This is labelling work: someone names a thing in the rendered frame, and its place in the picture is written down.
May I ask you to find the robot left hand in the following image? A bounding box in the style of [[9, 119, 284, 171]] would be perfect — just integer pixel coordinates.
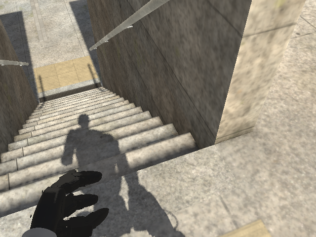
[[30, 169, 109, 237]]

